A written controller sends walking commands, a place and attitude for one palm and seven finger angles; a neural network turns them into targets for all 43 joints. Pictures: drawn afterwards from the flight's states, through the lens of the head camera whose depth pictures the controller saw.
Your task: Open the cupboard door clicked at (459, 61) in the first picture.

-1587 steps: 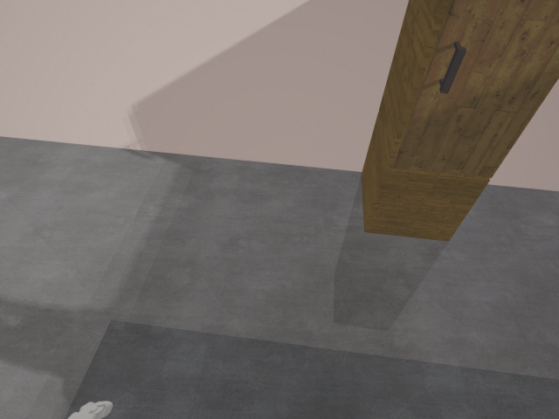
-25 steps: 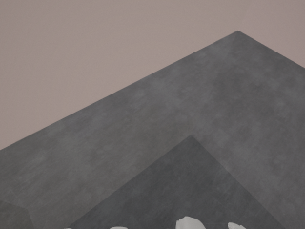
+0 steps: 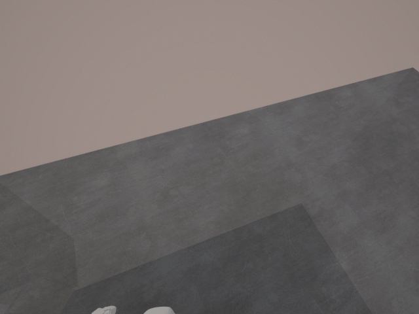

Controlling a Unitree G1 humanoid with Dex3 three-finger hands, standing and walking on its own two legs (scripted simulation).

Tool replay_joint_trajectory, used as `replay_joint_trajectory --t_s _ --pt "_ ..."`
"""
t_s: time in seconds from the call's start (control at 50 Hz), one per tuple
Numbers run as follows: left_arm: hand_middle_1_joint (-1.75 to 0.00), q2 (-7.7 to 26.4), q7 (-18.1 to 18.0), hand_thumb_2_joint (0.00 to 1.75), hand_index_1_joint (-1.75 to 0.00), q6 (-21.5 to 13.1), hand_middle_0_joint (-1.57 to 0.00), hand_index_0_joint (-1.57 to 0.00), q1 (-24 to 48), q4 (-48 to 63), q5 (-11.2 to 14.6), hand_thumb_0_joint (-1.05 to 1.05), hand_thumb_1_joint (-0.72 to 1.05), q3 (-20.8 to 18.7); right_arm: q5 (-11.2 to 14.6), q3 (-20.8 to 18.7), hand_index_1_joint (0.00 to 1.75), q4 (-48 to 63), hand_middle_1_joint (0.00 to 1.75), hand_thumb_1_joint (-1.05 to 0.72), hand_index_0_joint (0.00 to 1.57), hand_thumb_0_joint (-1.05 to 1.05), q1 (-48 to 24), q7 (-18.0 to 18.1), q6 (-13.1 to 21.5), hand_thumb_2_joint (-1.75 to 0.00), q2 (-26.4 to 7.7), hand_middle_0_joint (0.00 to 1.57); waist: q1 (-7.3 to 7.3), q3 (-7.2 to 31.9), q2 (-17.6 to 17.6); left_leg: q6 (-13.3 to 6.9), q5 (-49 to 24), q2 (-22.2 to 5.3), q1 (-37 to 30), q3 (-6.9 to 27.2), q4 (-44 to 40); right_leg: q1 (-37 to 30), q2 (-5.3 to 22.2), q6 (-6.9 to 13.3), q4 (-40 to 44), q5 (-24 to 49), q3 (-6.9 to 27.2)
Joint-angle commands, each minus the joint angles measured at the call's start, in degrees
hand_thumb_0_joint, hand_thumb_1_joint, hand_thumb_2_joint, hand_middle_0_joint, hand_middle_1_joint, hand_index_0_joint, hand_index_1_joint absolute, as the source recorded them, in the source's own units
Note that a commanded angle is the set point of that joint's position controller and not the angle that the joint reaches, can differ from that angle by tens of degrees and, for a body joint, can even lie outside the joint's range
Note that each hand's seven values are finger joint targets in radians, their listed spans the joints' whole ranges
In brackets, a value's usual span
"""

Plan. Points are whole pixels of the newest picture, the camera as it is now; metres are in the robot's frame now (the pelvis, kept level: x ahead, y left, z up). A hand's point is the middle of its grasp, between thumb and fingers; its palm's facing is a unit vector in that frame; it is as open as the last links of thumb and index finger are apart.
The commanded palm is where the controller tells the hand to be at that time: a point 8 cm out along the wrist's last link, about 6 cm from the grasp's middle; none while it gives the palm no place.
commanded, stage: turn to face it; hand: left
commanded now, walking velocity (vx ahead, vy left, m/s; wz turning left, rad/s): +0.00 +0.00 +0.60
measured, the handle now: out of the picture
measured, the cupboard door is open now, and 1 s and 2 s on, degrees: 49 49 49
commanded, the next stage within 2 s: take the last steps up to it in 1.98 s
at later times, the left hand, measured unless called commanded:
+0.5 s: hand out of the picture +0.07 +0.20 -0.14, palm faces +0.27 -0.92 -0.29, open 7.4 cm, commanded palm none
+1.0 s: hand out of the picture -0.06 +0.22 -0.16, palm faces +0.59 -0.77 -0.25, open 7.4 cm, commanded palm none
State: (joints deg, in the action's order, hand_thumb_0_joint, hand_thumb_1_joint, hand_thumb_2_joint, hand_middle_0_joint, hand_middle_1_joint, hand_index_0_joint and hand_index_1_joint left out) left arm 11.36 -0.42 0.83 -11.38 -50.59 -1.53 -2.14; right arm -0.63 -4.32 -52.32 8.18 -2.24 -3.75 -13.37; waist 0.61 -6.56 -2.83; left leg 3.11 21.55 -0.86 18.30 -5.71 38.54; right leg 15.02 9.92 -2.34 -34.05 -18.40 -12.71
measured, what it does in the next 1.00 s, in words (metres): steps on the spot, turning left: left foot, then right foot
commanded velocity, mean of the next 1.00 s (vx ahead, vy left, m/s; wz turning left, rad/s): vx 0.00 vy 0.00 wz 0.60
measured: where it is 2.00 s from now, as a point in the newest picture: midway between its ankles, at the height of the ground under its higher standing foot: outside the picture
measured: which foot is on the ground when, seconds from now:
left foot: up 0.00-0.00, down 0.02-0.42, up 0.44-0.76, down 0.78-1.00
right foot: down 0.00-0.02, up 0.04-0.40, down 0.42-0.78, up 0.80-1.00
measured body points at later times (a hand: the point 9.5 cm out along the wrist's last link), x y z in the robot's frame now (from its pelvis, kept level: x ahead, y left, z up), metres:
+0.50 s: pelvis +0.01 -0.03 +0.00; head +0.07 -0.03 +0.45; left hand +0.05 +0.25 -0.12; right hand +0.14 -0.27 -0.16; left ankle -0.03 +0.09 -0.68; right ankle +0.04 -0.15 -0.73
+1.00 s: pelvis +0.01 +0.00 +0.01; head +0.03 +0.05 +0.45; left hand -0.09 +0.26 -0.14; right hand +0.23 -0.16 -0.12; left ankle -0.04 +0.08 -0.73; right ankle +0.09 -0.15 -0.65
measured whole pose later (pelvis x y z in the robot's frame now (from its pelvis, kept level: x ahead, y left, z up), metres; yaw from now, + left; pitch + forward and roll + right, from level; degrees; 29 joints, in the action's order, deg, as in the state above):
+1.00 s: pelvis +0.01 +0.00 +0.01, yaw +35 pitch +1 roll -1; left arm 15.7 -0.5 3.6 -9.6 -52.2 -1.0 -4.4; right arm -1.3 -2.8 -52.0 8.9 -0.3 -1.5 -11.8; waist -0.5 -5.5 -2.1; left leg -2.6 13.9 1.5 16.0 1.3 28.9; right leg 28.8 5.3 -4.9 -61.3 -22.8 -0.4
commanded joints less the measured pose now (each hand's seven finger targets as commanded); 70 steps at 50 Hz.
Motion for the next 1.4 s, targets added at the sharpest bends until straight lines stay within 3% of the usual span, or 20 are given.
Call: replay_joint_trajectory --t_s 0.0,0.04,0.14,0.34,0.36,0.4,0.48,0.64,0.7,0.72,0.74,0.76,0.88,1.06,1.14,1.16,1.18,1.2,1.28,1.38 --pt "-0.30 6.3 -0.4 0.90 -0.30 0.2 -0.20 -0.20 0.7 7.0 1.0 0.00 0.90 -2.7 -0.8 -3.5 0.30 3.1 0.30 -0.90 0.20 0.00 10.0 1.2 2.4 -0.90 -15.8 0.20 4.76 12.9 22.5 -14.3 -40.4 -23.7 -19.7 30.9 -18.5 19.8 -2.3 -3.5 -22.6 -21.3 2.9" --pt "-0.30 6.6 -1.0 0.90 -0.30 0.7 -0.20 -0.20 6.6 7.4 0.3 0.00 0.90 -2.6 -1.0 -3.2 0.30 1.8 0.30 -0.90 0.20 0.00 11.3 2.6 2.6 -0.90 -14.4 0.20 4.74 12.8 15.8 -16.5 -34.4 -21.3 -16.4 29.5 -17.1 22.9 -2.6 -2.0 -32.2 -16.2 11.9" --pt "-0.30 6.8 -0.3 0.90 -0.30 0.8 -0.20 -0.20 3.1 3.3 0.7 0.00 0.90 -2.8 -0.7 -1.7 0.30 3.0 0.30 -0.90 0.20 0.00 4.3 3.4 3.3 -0.90 -10.2 0.20 0.61 10.3 10.2 -12.2 -39.5 -12.7 -14.1 17.7 -16.2 18.1 -4.4 -2.8 -28.3 -5.3 12.6" --pt "-0.30 7.0 -0.9 0.90 -0.30 0.1 -0.20 -0.20 0.0 3.7 1.2 0.00 0.90 -2.8 -0.7 -2.7 0.30 3.8 0.30 -0.90 0.20 0.00 0.9 2.7 1.9 -0.90 -11.0 0.20 -1.37 8.8 12.1 -10.4 -28.4 -8.8 -1.9 24.4 -13.3 -2.7 -9.9 -1.1 1.1 0.9 10.1" --pt "-0.30 8.1 -1.2 0.90 -0.30 -0.3 -0.20 -0.20 -2.3 3.2 1.2 0.00 0.90 -3.1 -0.4 -2.7 0.30 4.2 0.30 -0.90 0.20 0.00 0.3 2.6 1.9 -0.90 -9.9 0.20 -2.68 9.8 9.2 -8.4 -23.3 -6.7 2.3 24.0 -10.6 -9.6 -8.3 -0.7 8.8 5.7 11.1" --pt "-0.30 15.7 -1.8 0.90 -0.30 -1.2 -0.20 -0.20 -5.0 3.1 -0.2 0.00 0.90 -4.4 0.2 -2.0 0.30 6.2 0.30 -0.90 0.20 0.00 0.7 1.9 2.1 -0.90 -4.6 0.20 -4.10 10.3 -14.4 -0.9 12.6 6.3 16.6 7.5 12.5 -17.1 16.6 9.1 18.3 14.4 33.0" --pt "-0.30 9.5 -1.8 0.90 -0.30 -1.1 -0.20 -0.20 2.4 5.3 0.4 0.00 0.90 -2.5 -0.4 -2.0 0.30 3.8 0.30 -0.90 0.20 0.00 0.4 0.9 0.4 -0.90 -5.1 0.20 0.11 6.0 -9.8 0.2 4.3 -0.2 14.7 7.5 32.4 -5.7 8.9 9.6 14.8 23.2 16.9" --pt "-0.30 12.7 -1.4 0.90 -0.30 -1.2 -0.20 -0.20 -4.1 2.7 -0.3 0.00 0.90 -3.8 0.2 -0.3 0.30 5.0 0.30 -0.90 0.20 0.00 -4.5 0.2 1.1 -0.90 -2.4 0.20 -3.21 8.0 -9.9 0.3 5.7 0.6 6.8 -0.1 6.1 -12.3 10.5 8.9 9.4 34.3 9.7" --pt "-0.30 13.5 -0.9 0.90 -0.30 -0.8 -0.20 -0.20 -3.0 2.8 0.2 0.00 0.90 -4.4 0.0 -0.6 0.30 4.3 0.30 -0.90 0.20 0.00 -0.4 0.5 1.6 -0.90 -3.9 0.20 -0.73 9.3 -7.7 -0.8 -4.0 1.3 -3.1 -1.4 -6.4 -7.5 10.0 5.5 3.3 28.7 5.9" --pt "-0.30 12.8 -0.7 0.90 -0.30 -0.5 -0.20 -0.20 -2.2 3.2 0.7 0.00 0.90 -4.4 -0.2 -1.1 0.30 3.7 0.30 -0.90 0.20 0.00 2.9 0.5 2.0 -0.90 -6.3 0.20 1.57 11.0 -2.2 -1.9 -11.4 -0.4 -11.1 1.0 -12.9 -1.9 9.3 3.0 -3.2 23.0 3.8" --pt "-0.30 9.2 -0.4 0.90 -0.30 0.0 -0.20 -0.20 -2.5 4.7 1.0 0.00 0.90 -4.0 -0.6 -2.7 0.30 3.7 0.30 -0.90 0.20 0.00 6.1 0.7 2.5 -0.90 -12.4 0.20 3.17 13.8 14.8 -7.6 -26.2 -14.4 -20.2 20.2 -16.0 11.5 1.8 -1.4 -16.4 0.0 0.9" --pt "-0.30 6.9 -0.5 0.90 -0.30 0.4 -0.20 -0.20 1.5 7.5 0.8 0.00 0.90 -2.6 -0.7 -3.6 0.30 2.9 0.30 -0.90 0.20 0.00 10.2 1.4 2.1 -0.90 -16.9 0.20 5.62 13.1 21.1 -16.0 -40.4 -24.3 -19.7 31.4 -18.0 19.6 -2.6 -2.6 -26.2 -22.2 5.6" --pt "-0.30 7.5 -0.3 0.90 -0.30 1.2 -0.20 -0.20 1.4 2.8 0.4 0.00 0.90 -3.2 -0.6 -1.5 0.30 3.6 0.30 -0.90 0.20 0.00 2.4 3.2 3.2 -0.90 -10.3 0.20 0.20 9.5 11.2 -11.6 -31.4 -12.0 -10.7 18.2 -18.4 17.7 -3.5 -2.6 -32.4 -3.8 13.2" --pt "-0.30 6.7 -0.7 0.90 -0.30 0.8 -0.20 -0.20 4.4 4.8 0.9 0.00 0.90 -2.6 -1.1 -2.4 0.30 2.8 0.30 -0.90 0.20 0.00 3.6 2.7 2.3 -0.90 -10.9 0.20 1.07 8.6 12.6 -12.6 -26.1 -10.5 -7.1 25.2 -17.6 8.7 -7.9 -2.1 -12.6 -6.0 11.8" --pt "-0.30 7.8 -1.2 0.90 -0.30 -0.2 -0.20 -0.20 -1.6 3.6 1.2 0.00 0.90 -3.0 -0.5 -2.7 0.30 3.8 0.30 -0.90 0.20 0.00 0.7 2.6 1.9 -0.90 -10.4 0.20 -2.14 10.3 11.5 -9.7 -26.1 -7.2 -0.1 26.5 -12.1 -6.6 -9.5 -0.9 5.7 3.3 11.3" --pt "-0.30 9.8 -1.5 0.90 -0.30 -0.8 -0.20 -0.20 -3.8 3.2 1.0 0.00 0.90 -3.5 -0.2 -2.6 0.30 4.3 0.30 -0.90 0.20 0.00 0.6 2.3 1.9 -0.90 -8.4 0.20 -3.20 10.9 6.1 -6.9 -18.2 -3.9 5.7 24.3 -7.9 -14.1 -5.0 0.2 13.2 6.1 15.3" --pt "-0.30 14.5 -2.0 0.90 -0.30 -1.2 -0.20 -0.20 -4.7 3.2 0.0 0.00 0.90 -4.5 0.4 -2.2 0.30 5.1 0.30 -0.90 0.20 0.00 1.7 2.0 2.0 -0.90 -5.0 0.20 -3.47 11.0 -9.0 -2.4 0.5 3.8 15.9 14.0 3.8 -19.7 9.7 5.3 17.7 8.5 29.4" --pt "-0.30 15.8 -1.8 0.90 -0.30 -1.0 -0.20 -0.20 -3.7 3.9 -0.1 0.00 0.90 -4.0 -0.2 -2.3 0.30 5.9 0.30 -0.90 0.20 0.00 1.2 1.8 1.9 -0.90 -5.6 0.20 -3.22 9.2 -11.2 -1.3 13.9 5.5 15.8 9.0 18.1 -12.0 18.8 11.3 18.5 12.7 33.1" --pt "-0.30 9.1 -1.8 0.90 -0.30 -1.4 -0.20 -0.20 2.2 5.1 0.5 0.00 0.90 -2.5 -0.4 -1.8 0.30 3.3 0.30 -0.90 0.20 0.00 0.9 0.8 0.5 -0.90 -4.5 0.20 0.41 5.8 -8.7 0.4 3.7 0.2 15.2 7.3 30.6 -7.2 8.1 9.2 13.9 27.8 15.7" --pt "-0.30 11.2 -1.7 0.90 -0.30 -1.4 -0.20 -0.20 -3.1 3.4 0.0 0.00 0.90 -3.3 0.0 -0.7 0.30 3.8 0.30 -0.90 0.20 0.00 -3.4 0.3 0.6 -0.90 -2.6 0.20 -2.34 7.2 -7.8 1.0 4.8 0.3 10.4 2.2 14.4 -12.1 9.1 8.7 11.2 34.9 10.9"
